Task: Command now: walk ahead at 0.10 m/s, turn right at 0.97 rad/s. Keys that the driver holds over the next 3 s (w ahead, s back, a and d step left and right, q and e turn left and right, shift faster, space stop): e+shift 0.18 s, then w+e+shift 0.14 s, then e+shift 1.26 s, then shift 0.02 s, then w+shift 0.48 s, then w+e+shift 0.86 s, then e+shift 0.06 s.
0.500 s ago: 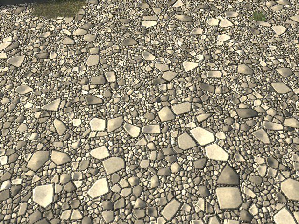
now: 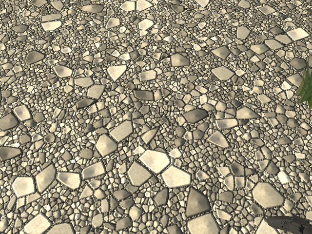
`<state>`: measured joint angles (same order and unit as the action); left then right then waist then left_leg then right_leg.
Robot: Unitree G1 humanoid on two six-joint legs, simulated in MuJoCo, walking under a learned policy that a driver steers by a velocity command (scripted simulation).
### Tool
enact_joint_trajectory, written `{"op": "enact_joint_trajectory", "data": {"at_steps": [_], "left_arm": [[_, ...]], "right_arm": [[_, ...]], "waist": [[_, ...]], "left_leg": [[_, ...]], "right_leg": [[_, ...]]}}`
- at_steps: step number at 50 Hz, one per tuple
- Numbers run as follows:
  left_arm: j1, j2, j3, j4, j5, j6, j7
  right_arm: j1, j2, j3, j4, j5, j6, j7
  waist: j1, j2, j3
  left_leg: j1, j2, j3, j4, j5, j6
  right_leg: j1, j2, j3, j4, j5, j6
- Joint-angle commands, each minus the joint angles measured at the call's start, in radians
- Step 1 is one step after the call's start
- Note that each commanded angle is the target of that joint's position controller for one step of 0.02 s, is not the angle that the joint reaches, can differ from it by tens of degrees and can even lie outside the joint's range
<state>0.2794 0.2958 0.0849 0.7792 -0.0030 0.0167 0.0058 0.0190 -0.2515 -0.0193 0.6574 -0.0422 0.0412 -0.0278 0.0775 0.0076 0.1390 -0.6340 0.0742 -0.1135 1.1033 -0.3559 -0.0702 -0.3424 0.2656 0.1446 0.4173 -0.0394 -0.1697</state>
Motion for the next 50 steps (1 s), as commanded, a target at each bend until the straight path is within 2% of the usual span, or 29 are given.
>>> {"op": "enact_joint_trajectory", "data": {"at_steps": [1,4,9,10,12,14,16,18,19,20,21,22,23,25,27,29,32,35,38,40,41,42,43,44,45,46,47,48,50], "left_arm": [[0.032,0.187,0.056,-0.073,-0.005,0.004,0.007],[0.064,0.19,0.059,-0.071,-0.004,0.018,0.008],[0.096,0.208,0.062,-0.061,0.002,0.021,0.011],[0.103,0.211,0.062,-0.059,0.005,0.021,0.007],[0.085,0.21,0.055,-0.066,0.02,0.018,-0.008],[0.059,0.213,0.051,-0.073,0.031,0.01,-0.021],[-0.006,0.213,0.048,-0.088,0.036,0.001,-0.03],[-0.038,0.215,0.047,-0.08,0.04,-0.001,-0.032],[0.001,0.184,0.041,-0.06,0.034,-0.008,-0.029],[0.045,0.108,0.022,-0.066,0.026,-0.02,-0.02],[-0.004,0.122,0.015,-0.113,0.026,-0.028,-0.018],[-0.068,0.205,0.026,-0.117,0.057,-0.027,-0.019],[-0.077,0.214,0.031,-0.108,0.059,-0.02,-0.03],[-0.015,0.184,0.029,-0.073,0.044,0.006,-0.054],[-0.04,0.158,0.018,-0.099,0.035,0.025,-0.07],[-0.099,0.128,0.001,-0.131,0.027,0.031,-0.079],[-0.178,0.096,-0.017,-0.171,0.024,0.033,-0.092],[-0.243,0.062,-0.033,-0.206,0.025,0.034,-0.1],[-0.254,0.051,-0.037,-0.219,0.031,0.036,-0.087],[-0.154,0.077,-0.02,-0.2,0.042,0.03,-0.067],[-0.037,0.103,-0.003,-0.172,0.046,0.019,-0.048],[0.068,0.153,0.018,-0.153,0.055,0.007,-0.025],[0.028,0.329,0.06,-0.178,0.034,0.02,-0.013],[0.108,0.291,0.072,-0.19,-0.016,0.026,-0.013],[0.044,0.258,0.06,-0.177,-0.016,0.03,-0.009],[-0.024,0.202,0.044,-0.175,-0.015,0.04,-0.008],[-0.092,0.163,0.031,-0.182,-0.009,0.043,-0.003],[-0.125,0.142,0.023,-0.189,-0.005,0.041,0.001],[-0.119,0.16,0.026,-0.179,0.011,0.032,-0.006]], "right_arm": [[0.084,-0.127,-0.04,-0.039,0.003,0.021,-0.005],[0.03,-0.146,-0.045,-0.049,0.006,0.019,-0.009],[-0.007,-0.172,-0.046,-0.05,0.015,-0.004,-0.014],[-0.002,-0.176,-0.045,-0.046,0.011,-0.009,-0.01],[-0.026,-0.176,-0.039,-0.04,0.005,-0.022,0.0],[-0.054,-0.179,-0.037,-0.042,0.013,-0.04,0.005],[-0.02,-0.185,-0.038,-0.029,0.029,-0.055,0.002],[0.081,-0.195,-0.045,-0.01,0.044,-0.07,-0.021],[0.112,-0.229,-0.056,-0.005,0.044,-0.075,-0.038],[0.2,-0.286,-0.065,-0.014,0.035,-0.077,-0.047],[0.212,-0.376,-0.079,-0.023,0.013,-0.072,-0.047],[0.188,-0.325,-0.079,0.006,0.016,-0.072,-0.041],[0.172,-0.273,-0.067,0.006,0.025,-0.07,-0.032],[0.144,-0.223,-0.049,-0.007,0.031,-0.06,-0.024],[0.18,-0.195,-0.039,0.005,0.034,-0.058,-0.014],[0.218,-0.188,-0.039,0.014,0.028,-0.057,-0.006],[0.251,-0.19,-0.044,0.023,0.025,-0.051,-0.008],[0.261,-0.196,-0.05,0.028,0.032,-0.047,-0.008],[0.274,-0.209,-0.055,0.034,0.042,-0.045,-0.003],[0.286,-0.229,-0.061,0.035,0.054,-0.041,-0.001],[0.267,-0.236,-0.064,0.025,0.06,-0.039,0.007],[0.261,-0.233,-0.064,0.014,0.062,-0.043,0.017],[0.316,-0.108,-0.035,-0.068,0.037,-0.04,0.031],[0.239,-0.186,-0.048,-0.059,0.001,-0.031,0.018],[0.2,-0.17,-0.044,-0.079,0.016,-0.028,0.014],[0.186,-0.173,-0.042,-0.075,0.019,-0.025,0.009],[0.182,-0.176,-0.046,-0.073,0.01,-0.019,0.006],[0.218,-0.179,-0.047,-0.059,0.0,-0.006,0.005],[0.25,-0.162,-0.043,-0.044,0.0,0.012,0.009]], "waist": [[-0.044,-0.025,-0.245],[-0.018,-0.062,-0.198],[-0.002,-0.101,-0.179],[0.0,-0.098,-0.208],[0.005,-0.114,-0.181],[0.006,-0.141,-0.132],[-0.026,-0.135,-0.123],[-0.103,-0.108,-0.119],[-0.113,-0.026,-0.14],[-0.125,0.08,-0.233],[-0.132,0.162,-0.233],[-0.109,0.073,-0.117],[-0.101,0.052,-0.074],[-0.073,0.079,-0.062],[-0.073,0.113,-0.087],[-0.09,0.12,-0.093],[-0.115,0.137,-0.085],[-0.126,0.13,-0.088],[-0.117,0.131,-0.116],[-0.071,0.138,-0.184],[-0.014,0.116,-0.258],[0.063,0.011,-0.327],[-0.038,-0.246,-0.401],[0.07,-0.028,-0.501],[0.021,-0.022,-0.382],[-0.022,0.0,-0.249],[-0.066,-0.016,-0.174],[-0.089,-0.046,-0.16],[-0.101,-0.041,-0.195]], "left_leg": [[0.012,-0.025,-0.005,-0.04,0.073,0.0],[-0.053,-0.049,-0.038,-0.101,0.088,0.002],[-0.072,-0.091,-0.069,-0.192,0.066,0.023],[-0.037,-0.097,-0.072,-0.213,0.06,0.025],[0.016,-0.108,-0.071,-0.287,0.03,0.028],[0.088,-0.124,-0.061,-0.391,0.008,0.026],[0.241,-0.137,-0.055,-0.506,0.02,0.024],[0.54,-0.145,-0.034,-0.727,0.062,0.039],[0.694,-0.082,-0.06,-0.795,0.075,0.045],[0.83,0.15,-0.246,-0.84,-0.135,0.087],[0.809,0.335,-0.573,-0.932,-0.327,0.198],[0.702,0.324,-0.528,-0.93,-0.236,0.236],[0.649,0.269,-0.389,-0.899,-0.096,0.23],[0.584,0.172,-0.152,-0.857,0.247,0.204],[0.576,0.15,-0.004,-0.804,0.645,0.202],[0.587,0.142,0.089,-0.78,0.814,0.202],[0.605,0.143,0.163,-0.769,0.849,0.204],[0.624,0.151,0.233,-0.736,0.859,0.192],[0.632,0.157,0.298,-0.647,0.988,0.161],[0.618,0.173,0.319,-0.464,1.129,0.149],[0.546,0.186,0.319,-0.276,1.09,0.132],[0.366,0.155,0.327,-0.023,0.729,0.077],[-0.052,-0.047,0.334,0.313,-0.314,0.001],[-0.042,-0.046,0.097,0.361,-0.286,-0.003],[-0.053,-0.008,0.053,0.312,-0.209,0.001],[-0.035,0.02,0.059,0.197,-0.152,0.003],[-0.009,0.031,0.065,0.102,-0.107,0.001],[0.053,0.024,0.073,0.052,-0.087,-0.009],[0.119,-0.001,0.084,-0.012,-0.068,-0.016]], "right_leg": [[0.193,-0.277,0.387,-0.1,0.139,0.073],[0.249,-0.269,0.464,-0.117,-0.026,0.085],[0.342,-0.271,0.541,-0.076,0.056,0.067],[0.339,-0.263,0.567,-0.095,-0.097,0.048],[0.277,-0.246,0.624,-0.151,-0.489,-0.014],[0.201,-0.241,0.657,-0.159,-0.596,-0.043],[0.1,-0.23,0.65,-0.131,-0.556,-0.023],[-0.071,-0.159,0.604,-0.056,-0.551,0.041],[-0.166,-0.083,0.497,0.083,-0.638,0.093],[-0.232,-0.017,0.297,0.35,-0.694,0.128],[-0.376,0.005,0.133,0.494,-0.62,0.146],[-0.415,-0.119,0.1,0.56,-0.473,0.152],[-0.39,-0.159,0.076,0.587,-0.411,0.157],[-0.335,-0.185,0.006,0.697,-0.333,0.181],[-0.331,-0.218,-0.063,0.76,-0.298,0.189],[-0.346,-0.246,-0.113,0.73,-0.267,0.197],[-0.345,-0.27,-0.163,0.615,-0.21,0.2],[-0.282,-0.274,-0.213,0.457,-0.168,0.178],[-0.15,-0.229,-0.283,0.308,-0.221,0.142],[0.005,-0.172,-0.288,0.224,-0.272,0.096],[0.158,-0.151,-0.261,0.151,-0.243,0.055],[0.374,-0.225,-0.117,-0.003,-0.039,0.0],[0.66,-0.586,0.366,0.077,0.522,-0.19],[0.628,-0.607,0.458,0.037,0.593,-0.266],[0.516,-0.578,0.37,0.002,0.476,-0.249],[0.365,-0.515,0.294,-0.053,0.336,-0.197],[0.271,-0.437,0.242,-0.079,0.238,-0.136],[0.197,-0.393,0.208,-0.082,0.251,-0.115],[0.139,-0.358,0.194,-0.064,0.3,-0.1]]}}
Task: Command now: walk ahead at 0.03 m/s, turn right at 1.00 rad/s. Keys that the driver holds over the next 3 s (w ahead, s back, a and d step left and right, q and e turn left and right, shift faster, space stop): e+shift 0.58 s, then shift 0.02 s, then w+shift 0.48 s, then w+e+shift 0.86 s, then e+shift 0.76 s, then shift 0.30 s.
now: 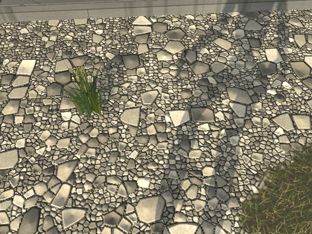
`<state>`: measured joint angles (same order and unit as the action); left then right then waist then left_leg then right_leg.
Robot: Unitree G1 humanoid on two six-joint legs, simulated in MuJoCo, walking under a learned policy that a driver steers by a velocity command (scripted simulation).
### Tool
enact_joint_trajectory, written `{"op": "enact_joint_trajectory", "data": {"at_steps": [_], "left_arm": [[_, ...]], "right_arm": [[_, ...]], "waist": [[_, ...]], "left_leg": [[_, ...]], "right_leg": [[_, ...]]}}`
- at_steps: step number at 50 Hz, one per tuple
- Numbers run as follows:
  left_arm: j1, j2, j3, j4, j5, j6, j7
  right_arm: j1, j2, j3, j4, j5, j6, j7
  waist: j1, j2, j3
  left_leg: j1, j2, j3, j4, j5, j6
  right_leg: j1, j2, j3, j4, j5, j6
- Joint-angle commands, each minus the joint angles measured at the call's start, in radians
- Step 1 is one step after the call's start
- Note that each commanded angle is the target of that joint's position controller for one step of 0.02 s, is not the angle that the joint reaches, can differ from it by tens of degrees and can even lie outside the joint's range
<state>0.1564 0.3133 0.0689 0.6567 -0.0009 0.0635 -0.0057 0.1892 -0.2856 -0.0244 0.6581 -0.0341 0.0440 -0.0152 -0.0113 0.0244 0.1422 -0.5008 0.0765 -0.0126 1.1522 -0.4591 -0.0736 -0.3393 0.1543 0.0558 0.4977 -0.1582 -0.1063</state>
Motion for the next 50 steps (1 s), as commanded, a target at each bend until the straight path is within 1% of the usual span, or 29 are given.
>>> {"op": "enact_joint_trajectory", "data": {"at_steps": [1,3,7,11,13,14,15,16,17,18,19,21,23,26,30,31,32,33,35,37,38,39,40,41,42,43,44,46,50], "left_arm": [[0.019,0.16,0.048,-0.047,0.014,-0.02,0.002],[0.042,0.181,0.058,-0.038,0.02,-0.021,-0.003],[0.071,0.193,0.067,-0.028,0.024,-0.017,-0.012],[0.071,0.198,0.074,-0.023,0.027,-0.017,-0.017],[0.035,0.189,0.073,-0.029,0.02,-0.02,-0.015],[0.015,0.175,0.068,-0.031,0.006,-0.023,-0.01],[0.076,0.102,0.051,-0.032,-0.003,-0.029,-0.003],[0.11,0.076,0.045,-0.048,0.004,-0.027,0.003],[0.087,0.181,0.067,-0.04,0.048,-0.024,-0.003],[0.081,0.19,0.076,-0.027,0.046,-0.02,-0.014],[0.103,0.173,0.074,-0.008,0.041,-0.012,-0.025],[0.151,0.155,0.068,0.014,0.023,0.001,-0.045],[0.111,0.14,0.058,0.003,0.014,0.005,-0.049],[0.026,0.112,0.042,-0.028,0.012,0.012,-0.053],[-0.043,0.072,0.023,-0.068,0.01,0.015,-0.063],[-0.059,0.068,0.018,-0.078,0.013,0.014,-0.066],[-0.083,0.073,0.016,-0.09,0.016,0.014,-0.073],[-0.11,0.08,0.015,-0.102,0.019,0.012,-0.082],[-0.144,0.082,0.012,-0.11,0.025,0.004,-0.093],[-0.098,0.056,-0.003,-0.079,0.03,-0.02,-0.088],[-0.021,0.036,-0.011,-0.042,0.04,-0.035,-0.08],[0.128,0.037,-0.011,0.026,0.05,-0.05,-0.067],[0.324,0.107,0.014,0.101,0.064,-0.065,-0.05],[0.373,0.24,0.037,0.076,0.043,-0.077,-0.03],[0.301,0.211,0.031,0.061,0.033,-0.079,-0.01],[0.25,0.158,0.011,0.061,0.03,-0.084,-0.003],[0.221,0.127,0.0,0.067,0.031,-0.093,-0.002],[0.172,0.1,-0.014,0.066,0.026,-0.114,0.001],[0.222,0.1,-0.014,0.113,0.01,-0.148,-0.011]], "right_arm": [[0.073,-0.117,-0.036,-0.048,-0.002,0.012,-0.003],[0.033,-0.104,-0.031,-0.064,0.006,0.015,-0.005],[-0.052,-0.107,-0.03,-0.089,0.01,0.01,-0.01],[-0.073,-0.114,-0.028,-0.095,0.024,-0.013,-0.016],[-0.016,-0.122,-0.031,-0.079,0.028,-0.024,-0.026],[0.026,-0.131,-0.035,-0.066,0.021,-0.032,-0.037],[0.029,-0.199,-0.05,-0.066,0.01,-0.039,-0.048],[-0.035,-0.283,-0.061,-0.104,0.01,-0.029,-0.043],[-0.027,-0.236,-0.055,-0.092,0.008,-0.019,-0.036],[-0.055,-0.17,-0.037,-0.097,0.012,-0.016,-0.031],[-0.089,-0.14,-0.03,-0.101,0.014,-0.016,-0.027],[-0.11,-0.127,-0.025,-0.109,0.01,-0.017,-0.034],[-0.061,-0.124,-0.027,-0.098,0.008,-0.02,-0.032],[0.021,-0.139,-0.04,-0.071,0.008,-0.022,-0.03],[0.073,-0.16,-0.058,-0.046,0.005,-0.028,-0.016],[0.098,-0.171,-0.064,-0.038,0.0,-0.032,-0.007],[0.115,-0.183,-0.07,-0.031,-0.003,-0.037,0.0],[0.114,-0.196,-0.075,-0.028,-0.005,-0.04,0.004],[0.107,-0.21,-0.079,-0.021,-0.006,-0.043,0.011],[0.108,-0.208,-0.08,0.0,0.001,-0.042,0.022],[0.095,-0.2,-0.078,0.012,0.011,-0.04,0.025],[0.078,-0.167,-0.068,0.018,0.018,-0.043,0.026],[0.065,-0.086,-0.04,0.008,0.009,-0.05,0.029],[-0.031,-0.036,-0.024,-0.089,0.003,-0.058,0.045],[-0.099,-0.13,-0.048,-0.1,-0.015,-0.057,0.045],[-0.1,-0.142,-0.054,-0.092,0.004,-0.066,0.059],[-0.033,-0.149,-0.053,-0.059,0.011,-0.078,0.071],[0.031,-0.156,-0.056,-0.011,-0.007,-0.07,0.084],[-0.082,-0.113,-0.041,-0.047,0.001,-0.06,0.087]], "waist": [[-0.009,-0.058,-0.211],[0.008,-0.078,-0.219],[0.038,-0.127,-0.207],[0.041,-0.168,-0.208],[0.001,-0.19,-0.206],[-0.034,-0.168,-0.198],[0.001,0.009,-0.225],[0.018,0.216,-0.219],[0.017,0.154,-0.179],[0.031,0.114,-0.14],[0.044,0.092,-0.111],[0.058,0.132,-0.133],[0.03,0.119,-0.14],[-0.018,0.136,-0.142],[-0.042,0.15,-0.17],[-0.054,0.151,-0.199],[-0.067,0.16,-0.206],[-0.071,0.172,-0.189],[-0.064,0.155,-0.13],[-0.028,0.096,-0.093],[0.019,0.056,-0.086],[0.087,-0.009,-0.107],[0.179,-0.223,-0.201],[0.205,-0.407,-0.202],[0.192,-0.202,-0.09],[0.153,-0.154,-0.057],[0.102,-0.141,-0.063],[0.047,-0.146,-0.06],[0.042,-0.099,0.019]], "left_leg": [[-0.004,-0.012,-0.018,-0.097,0.043,-0.014],[-0.003,-0.032,-0.029,-0.157,0.07,-0.009],[-0.009,-0.079,-0.064,-0.262,0.108,0.013],[0.084,-0.133,-0.088,-0.426,0.085,0.04],[0.231,-0.146,-0.09,-0.609,0.125,0.049],[0.345,-0.118,-0.091,-0.773,0.215,0.052],[0.474,0.09,-0.251,-0.891,0.157,0.09],[0.486,0.328,-0.54,-0.956,0.08,0.197],[0.384,0.332,-0.498,-0.935,0.159,0.248],[0.339,0.276,-0.386,-0.911,0.222,0.249],[0.308,0.211,-0.268,-0.894,0.291,0.234],[0.342,0.157,-0.125,-0.857,0.475,0.227],[0.397,0.157,-0.05,-0.833,0.585,0.231],[0.496,0.189,0.003,-0.803,0.695,0.241],[0.516,0.239,0.063,-0.767,0.818,0.26],[0.503,0.248,0.063,-0.797,0.638,0.255],[0.482,0.255,0.042,-0.85,0.347,0.251],[0.45,0.262,0.012,-0.907,0.072,0.244],[0.387,0.281,-0.023,-0.974,-0.134,0.233],[0.312,0.273,0.017,-0.973,-0.11,0.225],[0.242,0.244,0.075,-0.923,-0.091,0.213],[0.112,0.196,0.155,-0.8,-0.065,0.193],[-0.068,0.088,0.275,-0.451,-0.016,0.158],[-0.423,-0.05,0.229,-0.133,-0.168,0.111],[-0.531,0.0,0.072,-0.036,-0.067,0.107],[-0.516,0.037,0.032,-0.03,0.065,0.108],[-0.448,0.047,0.029,-0.055,0.138,0.104],[-0.358,0.055,0.042,-0.075,0.21,0.083],[-0.382,0.043,0.067,-0.154,0.329,0.057]], "right_leg": [[0.12,-0.239,0.296,-0.139,0.403,-0.16],[0.096,-0.226,0.345,-0.145,0.287,-0.151],[0.099,-0.203,0.456,-0.151,0.09,-0.128],[0.125,-0.191,0.539,-0.093,0.204,-0.096],[0.081,-0.163,0.569,-0.065,0.197,-0.042],[0.016,-0.121,0.546,-0.019,0.108,0.008],[-0.094,-0.03,0.415,0.141,-0.223,0.07],[-0.26,0.11,0.163,0.36,-0.446,0.109],[-0.252,0.0,0.132,0.489,-0.393,0.12],[-0.234,-0.034,0.118,0.556,-0.33,0.122],[-0.222,-0.048,0.1,0.625,-0.277,0.129],[-0.23,-0.06,0.046,0.738,-0.234,0.149],[-0.255,-0.085,0.008,0.731,-0.223,0.165],[-0.299,-0.125,-0.032,0.638,-0.226,0.177],[-0.229,-0.16,-0.069,0.477,-0.264,0.161],[-0.183,-0.159,-0.082,0.429,-0.271,0.142],[-0.151,-0.162,-0.09,0.39,-0.284,0.123],[-0.133,-0.161,-0.097,0.35,-0.299,0.107],[-0.088,-0.153,-0.118,0.259,-0.34,0.078],[0.041,-0.134,-0.145,0.112,-0.332,0.035],[0.169,-0.119,-0.163,-0.012,-0.248,0.011],[0.387,-0.096,-0.166,-0.116,-0.179,-0.01],[0.649,-0.229,0.061,-0.204,-0.354,-0.037],[0.751,-0.502,0.579,-0.332,-0.695,-0.146],[0.633,-0.54,0.577,-0.334,-0.592,-0.185],[0.588,-0.477,0.447,-0.314,-0.481,-0.164],[0.54,-0.414,0.348,-0.326,-0.389,-0.133],[0.452,-0.343,0.238,-0.379,-0.291,-0.099],[0.348,-0.309,0.149,-0.459,-0.114,-0.121]]}}
Over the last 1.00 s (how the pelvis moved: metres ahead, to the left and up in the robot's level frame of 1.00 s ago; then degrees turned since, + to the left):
0.26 0.00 0.00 -58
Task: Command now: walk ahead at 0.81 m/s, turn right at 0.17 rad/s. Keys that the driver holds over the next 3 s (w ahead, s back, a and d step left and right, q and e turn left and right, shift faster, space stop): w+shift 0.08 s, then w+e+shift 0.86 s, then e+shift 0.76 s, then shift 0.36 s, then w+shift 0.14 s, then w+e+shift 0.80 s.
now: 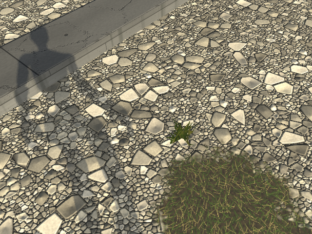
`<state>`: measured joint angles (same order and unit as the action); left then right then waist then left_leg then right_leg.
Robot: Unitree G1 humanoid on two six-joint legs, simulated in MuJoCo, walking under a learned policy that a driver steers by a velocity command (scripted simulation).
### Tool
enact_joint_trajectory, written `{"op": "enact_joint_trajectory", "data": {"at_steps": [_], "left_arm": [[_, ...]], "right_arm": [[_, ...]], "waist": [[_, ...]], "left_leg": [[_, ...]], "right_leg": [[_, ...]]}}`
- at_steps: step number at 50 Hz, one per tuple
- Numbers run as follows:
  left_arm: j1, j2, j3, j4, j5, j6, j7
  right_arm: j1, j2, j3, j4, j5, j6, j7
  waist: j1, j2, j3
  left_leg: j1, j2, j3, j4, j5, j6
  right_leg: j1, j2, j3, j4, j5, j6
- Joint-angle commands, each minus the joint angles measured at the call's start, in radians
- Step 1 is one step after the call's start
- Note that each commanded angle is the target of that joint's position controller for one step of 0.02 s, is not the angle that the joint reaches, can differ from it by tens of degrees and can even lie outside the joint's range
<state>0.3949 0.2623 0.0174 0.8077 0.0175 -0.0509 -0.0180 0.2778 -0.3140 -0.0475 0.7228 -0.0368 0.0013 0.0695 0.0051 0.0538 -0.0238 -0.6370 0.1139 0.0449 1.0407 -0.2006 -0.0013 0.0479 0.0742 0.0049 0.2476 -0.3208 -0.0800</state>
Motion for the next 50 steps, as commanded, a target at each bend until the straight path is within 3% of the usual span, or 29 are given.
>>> {"op": "enact_joint_trajectory", "data": {"at_steps": [1,6,8,9,10,11,12,13,14,15,16,19,21,23,25,28,31,33,34,35,36,37,38,39,40,42,43,47,50], "left_arm": [[-0.012,0.151,0.038,-0.029,-0.007,-0.04,0.001],[0.043,0.171,0.035,0.045,-0.013,-0.062,0.017],[0.024,0.217,0.042,0.059,-0.007,-0.059,0.022],[0.026,0.251,0.051,0.069,0.004,-0.055,0.026],[0.012,0.279,0.06,0.077,0.016,-0.047,0.029],[-0.036,0.262,0.058,0.073,0.023,-0.047,0.027],[0.063,0.089,0.017,0.032,-0.003,-0.058,0.016],[0.072,0.073,0.011,0.015,-0.026,-0.069,0.004],[-0.035,0.129,0.025,0.002,-0.016,-0.059,0.005],[-0.073,0.142,0.027,0.001,-0.008,-0.05,0.001],[-0.088,0.122,0.026,0.006,-0.002,-0.039,-0.008],[-0.107,0.044,0.015,-0.019,0.009,0.01,-0.035],[-0.183,0.024,0.01,-0.055,0.008,0.032,-0.049],[-0.257,0.017,0.005,-0.092,0.005,0.04,-0.056],[-0.322,0.027,0.004,-0.12,-0.001,0.04,-0.064],[-0.444,0.027,-0.003,-0.158,0.012,0.028,-0.083],[-0.375,0.067,0.011,-0.13,-0.006,0.019,-0.068],[-0.104,0.132,0.041,-0.063,-0.021,0.018,-0.045],[0.095,0.182,0.071,-0.002,-0.02,0.018,-0.029],[0.171,0.215,0.102,0.034,-0.018,0.025,-0.002],[0.047,0.271,0.116,0.022,-0.027,0.035,0.008],[0.021,0.354,0.131,-0.012,0.008,0.047,-0.001],[0.033,0.315,0.133,-0.022,0.015,0.043,0.005],[0.024,0.26,0.124,0.001,0.008,0.033,0.012],[-0.005,0.225,0.113,0.011,0.006,0.018,0.018],[-0.056,0.178,0.088,0.0,-0.006,-0.014,0.03],[-0.054,0.17,0.081,-0.001,-0.013,-0.026,0.028],[0.001,0.19,0.088,0.004,-0.011,-0.047,0.015],[0.085,0.2,0.098,0.04,-0.027,-0.029,0.009]], "right_arm": [[-0.203,-0.075,-0.013,-0.123,0.006,-0.019,0.002],[-0.332,-0.036,0.012,-0.18,0.007,-0.026,0.006],[-0.272,-0.052,0.008,-0.17,0.003,-0.026,-0.012],[-0.171,-0.079,-0.004,-0.144,0.004,-0.027,-0.029],[0.025,-0.118,-0.022,-0.091,0.01,-0.029,-0.05],[0.253,-0.163,-0.042,-0.026,0.006,-0.034,-0.074],[0.339,-0.292,-0.078,-0.002,-0.031,-0.048,-0.089],[0.296,-0.288,-0.072,-0.011,-0.03,-0.059,-0.068],[0.143,-0.21,-0.063,-0.02,-0.021,-0.058,-0.065],[0.08,-0.14,-0.049,-0.022,-0.013,-0.062,-0.063],[0.053,-0.103,-0.04,-0.007,-0.015,-0.069,-0.062],[0.062,-0.026,-0.018,0.056,0.004,-0.093,-0.057],[0.071,-0.024,-0.019,0.083,0.018,-0.112,-0.047],[0.056,-0.013,-0.017,0.095,0.013,-0.124,-0.045],[0.059,-0.021,-0.018,0.105,0.01,-0.133,-0.055],[0.118,-0.056,-0.022,0.133,0.018,-0.138,-0.073],[0.146,-0.13,-0.033,0.135,0.02,-0.111,-0.09],[0.084,-0.201,-0.054,0.11,0.005,-0.065,-0.102],[0.046,-0.208,-0.059,0.091,-0.001,-0.046,-0.1],[0.036,-0.184,-0.059,0.095,-0.006,-0.042,-0.089],[0.008,-0.013,-0.017,0.051,-0.018,-0.052,-0.074],[0.024,-0.02,-0.01,-0.086,0.021,-0.079,-0.066],[-0.043,-0.06,-0.002,-0.088,0.009,-0.11,-0.071],[-0.075,-0.075,0.0,-0.081,0.012,-0.124,-0.071],[-0.109,-0.064,0.005,-0.079,-0.003,-0.121,-0.075],[-0.087,-0.053,0.014,-0.069,-0.036,-0.082,-0.07],[-0.095,-0.048,0.016,-0.074,-0.04,-0.063,-0.065],[-0.338,-0.009,0.043,-0.178,-0.019,-0.053,-0.049],[-0.38,0.003,0.053,-0.203,-0.007,-0.068,-0.051]], "waist": [[0.025,-0.127,0.198],[0.025,-0.095,0.231],[-0.025,-0.111,0.147],[-0.076,-0.135,0.063],[-0.167,-0.14,-0.052],[-0.282,-0.105,-0.156],[-0.221,0.163,-0.301],[-0.162,0.277,-0.384],[-0.113,0.154,-0.181],[-0.087,0.03,-0.081],[-0.061,-0.015,-0.027],[0.005,0.02,0.072],[0.018,0.016,0.133],[0.036,0.015,0.168],[0.039,-0.003,0.191],[0.012,-0.051,0.23],[0.059,0.005,0.121],[0.202,0.076,-0.036],[0.279,0.062,-0.126],[0.283,-0.01,-0.127],[0.152,-0.254,0.003],[0.07,-0.321,-0.177],[0.094,-0.11,-0.15],[0.065,-0.003,-0.034],[0.023,0.059,0.025],[-0.039,0.074,0.056],[-0.049,0.065,0.067],[0.026,0.004,0.143],[0.093,-0.047,0.106]], "left_leg": [[-0.231,0.002,0.01,-0.096,0.104,-0.016],[-0.045,-0.037,0.042,-0.339,0.196,0.056],[0.124,-0.11,0.062,-0.377,0.107,0.089],[0.257,-0.153,0.057,-0.364,0.038,0.096],[0.479,-0.18,0.043,-0.361,-0.052,0.104],[0.779,-0.115,-0.014,-0.396,-0.079,0.107],[1.037,0.181,-0.4,-0.521,-0.591,0.14],[1.009,0.314,-0.89,-0.802,-0.869,0.161],[0.851,0.291,-0.809,-0.837,-0.838,0.141],[0.713,0.281,-0.634,-0.814,-0.655,0.141],[0.609,0.243,-0.498,-0.826,-0.496,0.126],[0.442,0.197,-0.218,-0.894,-0.319,0.088],[0.417,0.193,-0.08,-0.933,-0.195,0.077],[0.382,0.14,0.077,-0.96,-0.069,0.06],[0.407,0.106,0.185,-0.981,0.042,0.062],[0.511,0.108,0.278,-1.021,0.312,0.063],[0.741,0.126,0.307,-0.842,1.069,0.041],[0.78,0.157,0.288,-0.474,1.336,0.052],[0.701,0.165,0.256,-0.192,1.259,0.067],[0.516,0.095,0.239,0.139,0.792,0.049],[0.173,-0.08,0.188,0.481,-0.208,0.022],[-0.173,-0.17,-0.019,0.652,-0.302,-0.021],[-0.235,-0.098,-0.117,0.584,-0.223,-0.004],[-0.205,-0.061,-0.124,0.473,-0.163,-0.001],[-0.144,-0.029,-0.126,0.39,-0.156,-0.011],[-0.035,0.013,-0.128,0.281,-0.163,-0.044],[-0.011,0.027,-0.117,0.213,-0.176,-0.061],[0.044,0.006,-0.043,-0.162,0.086,-0.079],[0.131,-0.095,0.011,-0.388,0.297,-0.035]], "right_leg": [[-0.059,-0.223,0.178,-0.22,0.085,-0.147],[-0.056,-0.271,0.13,-0.295,0.45,-0.139],[-0.002,-0.274,0.105,-0.153,0.909,-0.118],[0.021,-0.278,0.108,-0.004,1.142,-0.104],[-0.028,-0.272,0.109,0.232,1.208,-0.09],[-0.213,-0.215,0.093,0.538,1.022,-0.074],[-0.512,-0.07,0.053,0.964,0.398,-0.053],[-0.643,0.034,0.163,1.151,-0.089,-0.072],[-0.734,-0.045,0.149,1.216,0.005,-0.084],[-0.726,-0.107,0.112,1.18,0.09,-0.082],[-0.699,-0.141,0.1,1.133,0.107,-0.077],[-0.69,-0.193,0.085,1.104,0.102,-0.048],[-0.775,-0.209,0.066,1.091,0.17,-0.035],[-0.795,-0.196,0.026,0.997,0.278,-0.033],[-0.801,-0.183,-0.023,0.85,0.371,-0.045],[-0.731,-0.16,-0.133,0.575,0.439,-0.084],[-0.591,-0.04,-0.224,0.498,0.374,-0.125],[-0.343,0.028,-0.21,0.511,0.206,-0.152],[-0.127,0.05,-0.167,0.459,0.12,-0.178],[0.053,0.037,-0.07,0.388,0.047,-0.194],[0.065,-0.118,0.229,0.381,0.111,-0.22],[0.331,-0.267,0.77,0.147,-0.033,-0.432],[0.307,-0.309,0.855,0.004,-0.112,-0.392],[0.155,-0.287,0.781,-0.022,-0.075,-0.35],[0.018,-0.241,0.685,-0.018,0.02,-0.316],[-0.169,-0.168,0.537,-0.014,0.17,-0.294],[-0.234,-0.142,0.498,-0.026,0.181,-0.29],[-0.365,-0.053,0.399,-0.079,0.351,-0.244],[-0.262,-0.022,0.349,0.034,0.786,-0.151]]}}
Over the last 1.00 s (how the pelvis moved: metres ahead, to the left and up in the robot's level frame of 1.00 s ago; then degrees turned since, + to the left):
0.15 -0.05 0.01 -46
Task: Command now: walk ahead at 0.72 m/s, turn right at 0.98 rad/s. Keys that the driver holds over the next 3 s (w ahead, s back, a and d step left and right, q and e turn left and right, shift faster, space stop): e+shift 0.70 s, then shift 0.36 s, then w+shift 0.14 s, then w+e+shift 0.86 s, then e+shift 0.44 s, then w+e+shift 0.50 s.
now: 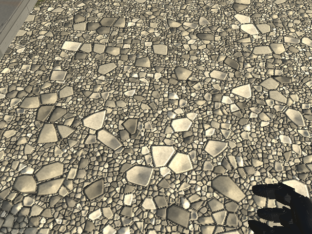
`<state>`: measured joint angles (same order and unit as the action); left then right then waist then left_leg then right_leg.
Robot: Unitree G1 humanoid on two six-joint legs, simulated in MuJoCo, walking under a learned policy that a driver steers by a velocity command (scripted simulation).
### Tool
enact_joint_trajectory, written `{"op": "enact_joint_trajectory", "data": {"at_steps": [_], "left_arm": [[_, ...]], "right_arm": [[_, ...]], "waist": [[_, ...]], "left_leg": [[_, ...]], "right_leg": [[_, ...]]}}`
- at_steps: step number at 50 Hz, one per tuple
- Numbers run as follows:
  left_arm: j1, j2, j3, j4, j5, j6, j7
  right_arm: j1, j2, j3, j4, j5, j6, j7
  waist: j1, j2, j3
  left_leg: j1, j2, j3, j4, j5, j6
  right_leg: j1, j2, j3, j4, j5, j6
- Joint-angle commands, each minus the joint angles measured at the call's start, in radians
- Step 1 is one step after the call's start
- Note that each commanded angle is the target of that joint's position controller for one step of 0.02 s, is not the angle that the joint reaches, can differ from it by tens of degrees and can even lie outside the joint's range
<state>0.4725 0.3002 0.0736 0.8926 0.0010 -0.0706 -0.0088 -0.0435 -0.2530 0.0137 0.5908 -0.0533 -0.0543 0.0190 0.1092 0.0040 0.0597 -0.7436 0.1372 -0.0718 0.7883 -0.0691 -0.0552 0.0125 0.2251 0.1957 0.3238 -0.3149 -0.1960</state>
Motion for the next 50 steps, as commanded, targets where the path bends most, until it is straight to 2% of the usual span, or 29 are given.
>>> {"op": "enact_joint_trajectory", "data": {"at_steps": [1,3,4,5,6,7,8,9,10,11,13,15,19,22,25,26,27,28,29,31,32,34,36,42,46,47,48,49,50], "left_arm": [[0.024,0.164,0.043,-0.036,-0.013,-0.003,0.002],[0.004,0.182,0.049,-0.037,-0.009,0.001,0.013],[-0.047,0.211,0.058,-0.051,-0.005,-0.002,0.015],[-0.134,0.224,0.062,-0.08,-0.012,-0.007,0.012],[-0.135,0.106,0.037,-0.112,-0.024,-0.005,0.017],[0.009,0.054,0.022,-0.155,-0.053,0.008,0.044],[0.041,0.123,0.027,-0.152,-0.029,0.023,0.055],[-0.033,0.145,0.029,-0.161,-0.013,0.037,0.049],[-0.109,0.153,0.034,-0.16,0.014,0.057,0.034],[-0.15,0.138,0.035,-0.174,0.024,0.075,0.009],[-0.173,0.081,0.023,-0.198,0.032,0.112,-0.019],[-0.217,0.04,0.008,-0.246,0.035,0.126,-0.029],[-0.251,0.034,-0.005,-0.287,0.021,0.132,-0.051],[-0.347,0.064,0.001,-0.321,0.012,0.144,-0.052],[-0.381,0.093,0.017,-0.347,0.015,0.137,-0.048],[-0.316,0.103,0.027,-0.324,0.027,0.124,-0.036],[-0.217,0.19,0.051,-0.301,0.036,0.11,-0.01],[-0.222,0.337,0.085,-0.333,0.018,0.117,0.003],[-0.161,0.296,0.091,-0.335,-0.002,0.111,0.004],[-0.27,0.225,0.069,-0.324,0.013,0.119,0.015],[-0.327,0.193,0.06,-0.331,0.012,0.123,0.018],[-0.35,0.155,0.048,-0.338,0.014,0.12,0.009],[-0.317,0.165,0.052,-0.32,0.019,0.11,-0.003],[-0.279,0.145,0.042,-0.279,0.032,0.108,-0.015],[-0.299,0.135,0.034,-0.256,0.019,0.116,-0.013],[-0.292,0.115,0.026,-0.25,0.007,0.115,-0.005],[-0.252,0.054,0.011,-0.25,0.003,0.111,0.002],[-0.285,0.079,0.018,-0.267,0.012,0.111,0.005],[-0.287,0.128,0.034,-0.255,0.045,0.11,0.005]], "right_arm": [[-0.058,-0.059,-0.007,-0.077,0.015,-0.017,-0.004],[0.041,-0.109,-0.025,-0.059,0.017,-0.023,-0.025],[0.151,-0.16,-0.045,-0.034,0.022,-0.028,-0.04],[0.339,-0.211,-0.067,0.02,0.021,-0.036,-0.051],[0.484,-0.261,-0.08,0.067,0.002,-0.045,-0.055],[0.544,-0.279,-0.078,0.044,-0.023,-0.039,-0.038],[0.488,-0.238,-0.086,0.032,0.0,-0.02,-0.029],[0.344,-0.188,-0.082,0.0,0.011,-0.015,-0.044],[0.276,-0.09,-0.053,-0.004,0.011,-0.008,-0.051],[0.262,-0.066,-0.04,0.015,0.011,-0.003,-0.056],[0.28,-0.099,-0.05,0.055,0.026,-0.007,-0.053],[0.28,-0.135,-0.065,0.079,0.03,-0.018,-0.043],[0.191,-0.151,-0.078,0.067,0.037,-0.018,-0.031],[0.223,-0.19,-0.097,0.065,0.042,-0.001,-0.02],[0.279,-0.221,-0.114,0.06,0.05,0.042,-0.015],[0.315,-0.222,-0.117,0.066,0.052,0.06,-0.011],[0.379,-0.222,-0.121,0.056,0.047,0.074,-0.004],[0.382,-0.148,-0.096,-0.035,0.041,0.09,-0.002],[0.313,-0.186,-0.101,-0.026,0.019,0.106,-0.018],[0.269,-0.164,-0.095,-0.029,0.042,0.1,-0.033],[0.26,-0.165,-0.097,-0.027,0.033,0.098,-0.038],[0.294,-0.17,-0.1,0.001,0.021,0.108,-0.04],[0.289,-0.145,-0.093,0.005,0.03,0.112,-0.038],[0.247,-0.111,-0.077,0.001,0.044,0.109,-0.042],[0.316,-0.098,-0.074,0.019,0.046,0.1,-0.045],[0.333,-0.106,-0.075,0.023,0.035,0.092,-0.05],[0.315,-0.168,-0.081,0.008,0.014,0.084,-0.056],[0.266,-0.258,-0.104,-0.009,0.012,0.084,-0.047],[0.266,-0.221,-0.099,-0.004,0.02,0.081,-0.043]], "waist": [[-0.001,-0.016,0.0],[-0.047,-0.059,-0.076],[-0.119,-0.077,-0.131],[-0.239,-0.058,-0.201],[-0.26,0.057,-0.3],[-0.181,0.203,-0.49],[-0.169,0.184,-0.609],[-0.158,0.196,-0.544],[-0.144,0.117,-0.392],[-0.131,0.118,-0.274],[-0.106,0.102,-0.139],[-0.083,0.106,-0.112],[-0.037,0.143,-0.14],[-0.072,0.15,-0.102],[-0.096,0.133,-0.082],[-0.073,0.065,-0.112],[-0.04,-0.158,-0.143],[-0.085,-0.344,-0.18],[-0.007,-0.167,-0.244],[-0.082,-0.125,-0.125],[-0.109,-0.14,-0.094],[-0.124,-0.108,-0.129],[-0.12,-0.057,-0.163],[-0.085,-0.11,-0.184],[-0.124,-0.123,-0.159],[-0.138,-0.082,-0.143],[-0.111,0.097,-0.128],[-0.123,0.277,-0.053],[-0.116,0.172,-0.028]], "left_leg": [[0.298,-0.152,0.133,-0.189,0.19,0.036],[0.516,-0.218,0.097,-0.278,0.191,0.051],[0.655,-0.209,0.056,-0.301,0.208,0.055],[0.836,-0.156,0.028,-0.365,0.318,0.065],[1.066,0.077,-0.108,-0.285,0.629,0.1],[1.263,0.444,-0.377,-0.102,1.233,0.196],[1.254,0.458,-0.448,-0.132,1.183,0.296],[1.098,0.403,-0.421,-0.257,0.737,0.315],[0.919,0.291,-0.289,-0.329,0.481,0.274],[0.791,0.237,-0.186,-0.374,0.419,0.256],[0.588,0.223,-0.059,-0.442,0.426,0.24],[0.541,0.228,0.018,-0.474,0.484,0.235],[0.441,0.185,0.225,-0.453,0.376,0.172],[0.445,0.201,0.281,-0.409,0.221,0.127],[0.512,0.235,0.308,-0.279,0.128,0.09],[0.497,0.21,0.339,-0.12,0.101,0.065],[0.349,0.138,0.374,0.166,-0.149,0.005],[0.062,-0.043,0.296,0.399,-0.693,-0.066],[0.047,-0.037,0.108,0.478,-0.661,-0.068],[0.076,-0.01,0.056,0.388,-0.469,-0.047],[0.112,-0.009,0.053,0.332,-0.406,-0.036],[0.188,-0.046,0.054,0.311,-0.365,-0.024],[0.214,-0.069,0.046,0.243,-0.366,-0.012],[0.342,-0.125,0.055,0.049,-0.33,0.038],[0.525,-0.164,0.078,-0.237,-0.266,0.075],[0.599,-0.131,0.049,-0.374,-0.222,0.091],[0.621,0.071,-0.162,-0.52,-0.31,0.13],[0.506,0.243,-0.404,-0.601,-0.261,0.243],[0.429,0.248,-0.378,-0.59,-0.192,0.286]], "right_leg": [[-0.204,-0.168,0.154,0.002,0.859,-0.002],[-0.193,-0.144,0.193,0.156,0.958,0.072],[-0.214,-0.134,0.213,0.314,0.934,0.102],[-0.267,-0.097,0.185,0.545,0.83,0.133],[-0.421,-0.029,0.081,0.857,0.078,0.161],[-0.581,0.008,-0.018,1.162,-0.447,0.174],[-0.634,-0.067,-0.035,1.299,-0.331,0.19],[-0.684,-0.124,-0.071,1.26,-0.177,0.191],[-0.677,-0.168,-0.104,1.174,-0.112,0.197],[-0.673,-0.19,-0.107,1.126,-0.109,0.209],[-0.61,-0.228,-0.121,1.013,-0.115,0.209],[-0.603,-0.248,-0.142,0.876,-0.063,0.199],[-0.411,-0.267,-0.206,0.579,0.183,0.162],[-0.35,-0.242,-0.274,0.451,0.172,0.152],[-0.313,-0.22,-0.293,0.333,0.056,0.128],[-0.222,-0.201,-0.268,0.261,0.063,0.107],[-0.077,-0.318,-0.015,0.112,0.273,0.052],[0.012,-0.569,0.429,0.051,0.548,-0.129],[0.01,-0.56,0.423,0.037,0.54,-0.175],[-0.136,-0.439,0.246,0.018,0.371,-0.109],[-0.198,-0.38,0.2,0.008,0.319,-0.068],[-0.244,-0.343,0.177,0.019,0.392,-0.057],[-0.237,-0.344,0.193,0.03,0.413,-0.061],[-0.277,-0.339,0.239,0.037,0.322,-0.033],[-0.327,-0.31,0.282,0.075,0.28,0.031],[-0.38,-0.273,0.267,0.11,0.184,0.077],[-0.45,-0.178,0.164,0.268,-0.021,0.136],[-0.537,-0.008,-0.037,0.422,-0.191,0.165],[-0.484,-0.061,-0.006,0.596,-0.207,0.177]]}}
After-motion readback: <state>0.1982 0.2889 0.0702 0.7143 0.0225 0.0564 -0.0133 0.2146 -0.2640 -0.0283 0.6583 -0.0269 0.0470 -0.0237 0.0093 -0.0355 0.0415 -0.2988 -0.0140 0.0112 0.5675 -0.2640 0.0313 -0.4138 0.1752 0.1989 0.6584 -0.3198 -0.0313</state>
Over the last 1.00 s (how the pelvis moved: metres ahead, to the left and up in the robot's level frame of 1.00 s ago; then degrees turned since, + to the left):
0.83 -0.19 -0.01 -42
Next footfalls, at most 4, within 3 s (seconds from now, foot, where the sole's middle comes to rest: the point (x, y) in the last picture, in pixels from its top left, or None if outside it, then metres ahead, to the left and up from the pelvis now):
0.12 left None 0.36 0.15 -0.77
0.54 right None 0.34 -0.11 -0.77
0.94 left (165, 233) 0.45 0.05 -0.77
1.40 right None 0.29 -0.10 -0.77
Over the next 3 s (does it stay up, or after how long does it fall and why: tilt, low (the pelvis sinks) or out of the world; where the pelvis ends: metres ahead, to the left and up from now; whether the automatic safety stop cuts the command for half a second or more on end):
stays up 0.39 -1.02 0.01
